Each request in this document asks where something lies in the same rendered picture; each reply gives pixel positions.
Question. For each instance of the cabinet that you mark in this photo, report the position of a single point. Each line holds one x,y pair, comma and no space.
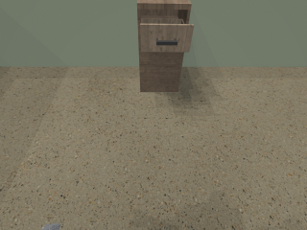
160,71

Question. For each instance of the handle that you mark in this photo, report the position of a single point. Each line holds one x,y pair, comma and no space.
166,42

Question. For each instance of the drawer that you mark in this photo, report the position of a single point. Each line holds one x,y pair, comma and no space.
152,29

